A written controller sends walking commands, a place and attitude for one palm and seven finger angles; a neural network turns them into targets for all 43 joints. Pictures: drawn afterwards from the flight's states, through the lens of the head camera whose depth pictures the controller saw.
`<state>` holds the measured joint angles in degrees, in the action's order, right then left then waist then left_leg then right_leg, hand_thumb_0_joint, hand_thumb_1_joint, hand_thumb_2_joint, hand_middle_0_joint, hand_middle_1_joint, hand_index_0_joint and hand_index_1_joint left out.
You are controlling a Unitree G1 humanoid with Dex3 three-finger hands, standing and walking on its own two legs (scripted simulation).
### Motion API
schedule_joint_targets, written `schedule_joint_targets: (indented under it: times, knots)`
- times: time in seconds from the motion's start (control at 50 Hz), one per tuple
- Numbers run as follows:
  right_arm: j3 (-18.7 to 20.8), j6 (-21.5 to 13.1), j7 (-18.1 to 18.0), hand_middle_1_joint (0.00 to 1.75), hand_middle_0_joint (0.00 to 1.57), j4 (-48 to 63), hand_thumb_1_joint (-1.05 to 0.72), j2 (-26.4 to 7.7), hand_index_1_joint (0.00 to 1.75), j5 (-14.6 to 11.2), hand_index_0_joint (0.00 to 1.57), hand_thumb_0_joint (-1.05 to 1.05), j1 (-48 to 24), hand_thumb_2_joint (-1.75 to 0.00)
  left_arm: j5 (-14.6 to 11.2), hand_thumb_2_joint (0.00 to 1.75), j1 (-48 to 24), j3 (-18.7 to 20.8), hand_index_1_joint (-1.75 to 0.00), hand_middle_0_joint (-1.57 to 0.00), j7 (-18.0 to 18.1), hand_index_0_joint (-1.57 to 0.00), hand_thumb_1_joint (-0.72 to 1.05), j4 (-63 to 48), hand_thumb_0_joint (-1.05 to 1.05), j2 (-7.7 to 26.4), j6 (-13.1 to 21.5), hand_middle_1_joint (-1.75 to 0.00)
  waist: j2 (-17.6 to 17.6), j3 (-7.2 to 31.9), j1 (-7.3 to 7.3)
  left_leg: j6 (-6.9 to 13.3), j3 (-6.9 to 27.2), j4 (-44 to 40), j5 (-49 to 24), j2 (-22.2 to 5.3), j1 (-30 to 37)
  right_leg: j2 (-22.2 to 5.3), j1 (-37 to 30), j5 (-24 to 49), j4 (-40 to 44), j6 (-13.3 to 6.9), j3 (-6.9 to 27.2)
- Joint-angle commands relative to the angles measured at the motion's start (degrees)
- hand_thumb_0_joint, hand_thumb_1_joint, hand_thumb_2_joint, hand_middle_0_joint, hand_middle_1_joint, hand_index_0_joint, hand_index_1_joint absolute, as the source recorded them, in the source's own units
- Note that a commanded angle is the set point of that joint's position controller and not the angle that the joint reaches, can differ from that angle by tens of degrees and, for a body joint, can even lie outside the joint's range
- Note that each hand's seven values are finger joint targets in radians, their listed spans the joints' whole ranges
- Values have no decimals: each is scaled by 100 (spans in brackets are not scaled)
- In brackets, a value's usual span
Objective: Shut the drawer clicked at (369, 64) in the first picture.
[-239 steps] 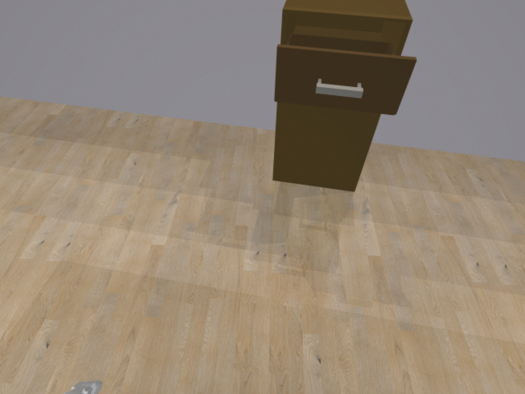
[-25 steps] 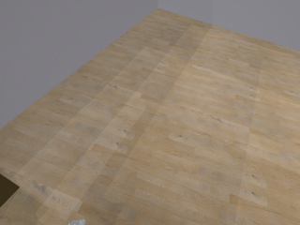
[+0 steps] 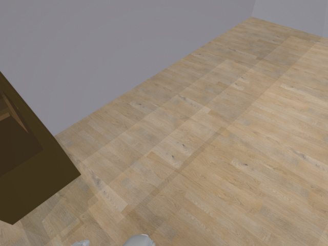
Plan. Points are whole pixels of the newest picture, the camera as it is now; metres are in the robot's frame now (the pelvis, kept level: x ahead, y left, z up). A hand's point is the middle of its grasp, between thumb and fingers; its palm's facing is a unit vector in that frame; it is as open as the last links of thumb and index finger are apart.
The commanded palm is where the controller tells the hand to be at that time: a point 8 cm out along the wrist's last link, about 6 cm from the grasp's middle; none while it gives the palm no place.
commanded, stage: turn to face it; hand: left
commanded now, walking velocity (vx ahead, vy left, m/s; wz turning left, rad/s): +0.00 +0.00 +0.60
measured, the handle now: out of the picture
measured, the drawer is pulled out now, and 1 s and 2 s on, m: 0.30 0.30 0.30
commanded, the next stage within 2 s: take the last steps up to it in 1.10 s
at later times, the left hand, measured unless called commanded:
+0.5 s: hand out of the picture -0.04 +0.26 -0.17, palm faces +0.38 -0.89 -0.27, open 7.4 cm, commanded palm none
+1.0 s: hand out of the picture -0.03 +0.21 -0.14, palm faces +0.57 -0.78 -0.27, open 7.4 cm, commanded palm none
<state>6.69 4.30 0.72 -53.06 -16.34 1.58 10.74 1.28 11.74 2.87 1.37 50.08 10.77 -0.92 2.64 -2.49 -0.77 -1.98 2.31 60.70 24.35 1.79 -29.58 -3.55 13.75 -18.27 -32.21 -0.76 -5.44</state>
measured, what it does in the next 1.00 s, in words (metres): steps on the spot, turning left: left foot, then right foot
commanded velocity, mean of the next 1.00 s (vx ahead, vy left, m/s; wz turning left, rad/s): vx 0.00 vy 0.00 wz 0.53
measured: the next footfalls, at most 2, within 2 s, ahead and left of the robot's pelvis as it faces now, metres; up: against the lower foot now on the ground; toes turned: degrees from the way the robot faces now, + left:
left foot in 0.34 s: -0.01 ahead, +0.14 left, +0.00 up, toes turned +20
right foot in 0.74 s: +0.10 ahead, -0.08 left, +0.00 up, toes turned +25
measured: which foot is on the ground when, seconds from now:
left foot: up 0.00-0.32, down 0.34-0.74, up 0.76-1.00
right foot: down 0.00-0.34, up 0.36-0.72, down 0.74-1.00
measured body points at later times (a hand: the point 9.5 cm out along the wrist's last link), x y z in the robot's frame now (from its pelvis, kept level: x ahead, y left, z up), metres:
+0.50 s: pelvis -0.01 +0.03 +0.00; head +0.02 +0.07 +0.45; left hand -0.06 +0.31 -0.15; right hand +0.19 -0.17 -0.12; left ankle -0.05 +0.13 -0.73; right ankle +0.01 -0.13 -0.66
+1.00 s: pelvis +0.01 +0.00 +0.00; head +0.05 +0.00 +0.45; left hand -0.06 +0.25 -0.12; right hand +0.22 -0.18 -0.15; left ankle -0.09 +0.11 -0.66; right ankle +0.06 -0.10 -0.73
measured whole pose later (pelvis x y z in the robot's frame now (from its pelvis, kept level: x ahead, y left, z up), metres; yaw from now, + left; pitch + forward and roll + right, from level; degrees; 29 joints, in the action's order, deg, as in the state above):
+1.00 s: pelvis +0.01 +0.00 +0.00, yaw +36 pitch -1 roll +2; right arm 5.2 4.7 1.3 -54.5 -14.6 1.2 11.0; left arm 1.6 12.9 1.5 1.3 49.8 10.2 -0.4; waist 1.0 -4.0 -1.1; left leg -3.6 -0.1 62.1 23.8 -1.3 -26.3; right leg -6.2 11.2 -17.5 -29.7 -0.2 -9.4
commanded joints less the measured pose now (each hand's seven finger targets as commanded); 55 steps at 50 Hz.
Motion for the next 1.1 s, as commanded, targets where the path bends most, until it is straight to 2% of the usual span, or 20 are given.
schedule_joint_targets:
  times: [0.0,0.18,0.26,0.28,0.3,0.32,0.34,0.36,0.4,0.44,0.6,0.68,0.7,0.72,0.74,0.76,0.8,0.84,1.02,1.08]
  knots:
    - [-10,-114,115,30,20,477,-90,-286,30,-32,20,0,-173,-90,19,90,-117,202,-30,-20,55,-20,90,-420,0,1002,165,-30,-1268,-139,-25,-226,-184,864,-343,-368,-462,-1421,-169,1622,1436,-462,686]
    - [-194,-158,127,30,20,727,-90,-161,30,-91,20,0,-998,-90,57,90,670,297,-30,-20,29,-20,90,-151,0,1426,99,-30,-1454,313,449,-190,-762,-1245,140,-382,270,-1838,-988,2940,967,-642,204]
    - [-194,-267,90,30,20,664,-90,-239,30,-87,20,0,-525,-90,19,90,593,360,-30,-20,0,-20,90,-74,0,1486,50,-30,-1489,687,230,-29,-1035,-3038,-667,-235,1314,-1703,-1016,3254,96,-242,-343]
    - [-119,-317,87,30,20,569,-90,-489,30,-68,20,0,-143,-90,-30,90,548,369,-30,-20,-18,-20,90,-96,0,1417,35,-30,-1058,933,-4,91,-824,-3783,-1575,-412,2268,-1612,-466,2880,-683,17,-529]
    - [43,-365,56,30,20,550,-90,-1166,30,-35,20,0,235,-90,-63,90,487,329,-30,-20,-61,-20,90,-282,0,1120,18,-30,623,1186,-230,656,912,-3936,-3374,-1724,3480,-918,1114,564,-1993,463,-738]
    - [132,-337,21,30,20,433,-90,-1565,30,-94,20,0,640,-90,-38,90,156,204,-30,-20,-64,-20,90,-577,0,844,0,-30,1486,1124,-422,1428,1848,-3817,-5555,-2749,3650,-510,2183,-2110,-2927,666,-336]
    - [116,-349,-53,30,20,290,-90,-1407,30,-88,20,0,833,-90,-12,90,-222,218,-30,-20,-8,-20,90,-592,0,914,-78,-30,1052,1059,-535,1545,1719,-3731,-5299,-2617,3317,-517,2241,-1890,-3389,620,219]
    - [85,-349,-114,30,20,335,-90,-1287,30,-62,20,0,528,-90,-50,90,-307,249,-30,-20,-9,-20,90,-519,0,857,-76,-30,1140,781,-396,1459,1483,-3736,-4792,-2299,2975,-507,2329,-1521,-3588,620,362]
    - [-43,-368,-117,30,20,516,-90,-905,30,-48,20,0,-176,-90,-45,90,-89,280,-30,-20,-78,-20,90,-320,0,924,-71,-30,753,460,-41,1109,883,-3846,-4079,-1687,2283,-464,1969,-743,-3549,629,425]
    - [-64,-384,-104,30,20,574,-90,-867,30,-53,20,0,-335,-90,-46,90,97,281,-30,-20,-95,-20,90,-221,0,894,-93,-30,674,390,52,1014,682,-3963,-3751,-1440,2038,-352,1685,-492,-3299,659,388]
    - [11,-319,-90,30,20,487,-90,-894,30,-22,20,0,-35,-90,-84,90,-291,217,-30,-20,-45,-20,90,-503,0,778,-46,-30,729,442,-87,1171,1448,-3794,-3662,-1347,2040,89,1065,-738,-1510,614,385]
    - [39,-297,-93,30,20,572,-90,-820,30,-65,20,0,-208,-90,-120,90,285,239,-30,-20,-1,-20,90,-421,0,843,70,-30,628,690,227,872,1601,-3108,-3591,-1049,1446,227,-357,426,367,522,326]
    - [14,-312,-62,30,20,610,-90,-607,30,-116,20,0,-164,-90,-77,90,501,285,-30,-20,33,-20,90,-387,0,1120,144,-30,-37,775,329,570,1411,-2570,-2663,-731,770,-291,-1221,968,1103,395,807]
    - [-67,-328,-37,30,20,736,-90,-153,30,-143,20,0,-31,-90,30,90,656,405,-30,-20,84,-20,90,-366,0,1675,196,-30,-1836,840,365,36,208,-1193,97,205,-405,-2001,-1923,1943,1452,-233,2385]
    - [-22,-290,-63,30,20,762,-90,-324,30,-54,20,0,-77,-90,-20,90,669,339,-30,-20,69,-20,90,-418,0,1738,144,-30,-1591,759,373,-5,288,-82,1150,101,-431,-2554,-1274,2419,1367,-724,2444]
    - [1,-227,-46,30,20,695,-90,-348,30,-38,20,0,-200,-90,-20,90,454,350,-30,-20,86,-20,90,-439,0,1523,162,-30,-1787,538,323,16,410,581,973,-61,-407,-2286,-777,2306,1419,-775,2297]
    - [10,-160,34,30,20,481,-90,-340,30,-38,20,0,-36,-90,-29,90,-140,230,-30,-20,75,-20,90,-556,0,1135,131,-30,-1248,146,-4,-75,230,1146,118,-258,-371,-1657,-383,2026,1338,-604,1322]
    - [-51,-127,74,30,20,370,-90,-244,30,-31,20,0,39,-90,-12,90,-149,180,-30,-20,74,-20,90,-547,0,1016,174,-30,-1288,100,-18,-163,-8,1097,-217,-299,-269,-1448,-363,2257,1297,-520,723]
    - [-261,-188,52,30,20,416,-90,-1,30,-99,20,0,-563,-90,66,90,618,277,-30,-20,67,-20,90,-75,0,1342,121,-30,-1458,301,377,-107,-633,-1372,232,-268,536,-1612,-914,3291,930,-694,340]
    - [-294,-274,2,30,20,304,-90,-19,30,-105,20,0,-184,-90,34,90,566,301,-30,-20,61,-20,90,59,0,1362,87,-30,-1495,545,186,0,-806,-2724,-472,-156,1330,-1487,-892,3458,411,-433,116]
